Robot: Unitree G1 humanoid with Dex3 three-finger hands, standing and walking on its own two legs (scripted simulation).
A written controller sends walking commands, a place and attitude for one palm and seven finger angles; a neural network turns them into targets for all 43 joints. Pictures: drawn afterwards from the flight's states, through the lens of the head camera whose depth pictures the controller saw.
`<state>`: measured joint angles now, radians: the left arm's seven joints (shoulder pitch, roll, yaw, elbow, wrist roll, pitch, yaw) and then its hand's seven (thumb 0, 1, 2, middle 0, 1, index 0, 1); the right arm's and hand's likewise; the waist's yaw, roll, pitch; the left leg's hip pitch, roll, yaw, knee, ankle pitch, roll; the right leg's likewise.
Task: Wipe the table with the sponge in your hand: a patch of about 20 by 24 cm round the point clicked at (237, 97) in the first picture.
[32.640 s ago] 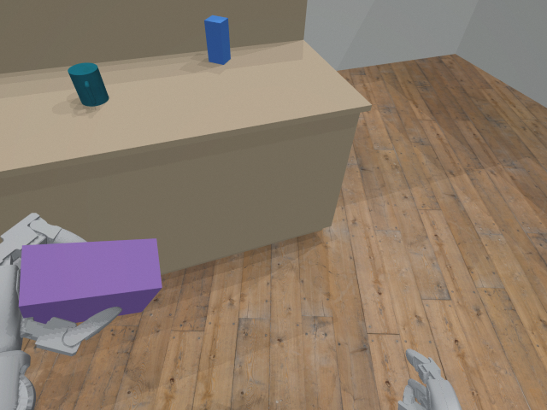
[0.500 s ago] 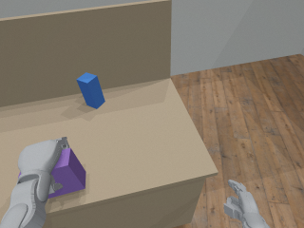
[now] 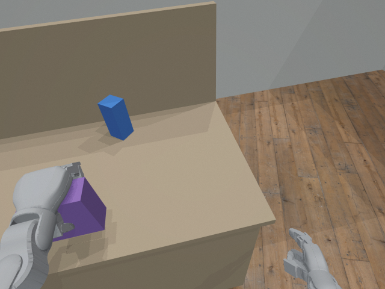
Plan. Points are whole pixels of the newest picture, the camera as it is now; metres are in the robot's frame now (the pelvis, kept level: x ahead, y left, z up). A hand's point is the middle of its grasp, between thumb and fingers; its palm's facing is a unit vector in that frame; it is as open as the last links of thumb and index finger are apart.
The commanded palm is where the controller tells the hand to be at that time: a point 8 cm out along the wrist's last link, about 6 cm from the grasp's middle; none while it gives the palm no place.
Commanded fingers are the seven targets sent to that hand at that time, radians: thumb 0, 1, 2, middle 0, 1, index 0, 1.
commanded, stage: lift the sponge slowly off the table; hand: left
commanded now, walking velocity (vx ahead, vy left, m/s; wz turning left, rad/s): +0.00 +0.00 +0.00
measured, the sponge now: (71, 215) +0.22 +0.31 +0.05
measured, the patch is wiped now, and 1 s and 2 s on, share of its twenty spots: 1.00 1.00 1.00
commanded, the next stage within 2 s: bring the sponge back beside the body in 0.68 s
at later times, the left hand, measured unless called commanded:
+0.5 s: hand (49, 186) +0.23 +0.32 +0.13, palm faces +0.08 -0.05 -1.00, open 9.9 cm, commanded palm +0.20 +0.31 +0.20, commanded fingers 0.00 0.10 1.30 -1.20 -1.60 -1.20 -1.60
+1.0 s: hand (51, 197) +0.21 +0.31 +0.12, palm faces +0.04 -0.08 -1.00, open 9.9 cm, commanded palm +0.19 +0.31 +0.19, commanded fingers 0.00 0.10 1.30 -1.20 -1.60 -1.20 -1.60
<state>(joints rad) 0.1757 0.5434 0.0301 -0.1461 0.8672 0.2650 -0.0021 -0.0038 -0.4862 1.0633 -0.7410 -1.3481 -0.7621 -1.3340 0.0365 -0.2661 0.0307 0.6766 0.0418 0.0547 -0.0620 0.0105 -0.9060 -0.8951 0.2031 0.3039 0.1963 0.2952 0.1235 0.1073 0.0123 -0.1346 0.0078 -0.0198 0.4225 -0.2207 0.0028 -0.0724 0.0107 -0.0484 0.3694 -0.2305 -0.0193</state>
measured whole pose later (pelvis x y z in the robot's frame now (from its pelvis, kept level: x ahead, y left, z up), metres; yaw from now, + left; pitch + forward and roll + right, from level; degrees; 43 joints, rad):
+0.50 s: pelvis -0.01 +0.00 +0.00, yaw +1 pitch -4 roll -1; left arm 0.04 0.59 0.04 -0.13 0.85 0.32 -0.07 0.00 -0.49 1.06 -0.74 -1.35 -0.76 -1.33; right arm 0.02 -0.27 0.06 0.67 0.05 0.05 -0.07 0.01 -0.91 -0.90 0.20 0.30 0.20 0.30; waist 0.13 0.11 0.02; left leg -0.14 0.00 -0.03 0.41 -0.19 0.00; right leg -0.07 0.01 -0.06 0.36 -0.21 -0.02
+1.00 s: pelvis -0.01 +0.00 +0.00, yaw +1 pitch -4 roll -1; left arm 0.10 0.59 0.03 -0.18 0.83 0.33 -0.09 0.00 -0.49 1.06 -0.74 -1.35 -0.76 -1.33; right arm 0.02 -0.28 0.06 0.66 0.05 0.05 -0.07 0.01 -0.91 -0.90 0.20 0.30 0.20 0.30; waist 0.13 0.11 0.02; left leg -0.16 0.00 -0.04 0.42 -0.20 0.00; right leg -0.09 0.01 -0.06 0.38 -0.22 -0.02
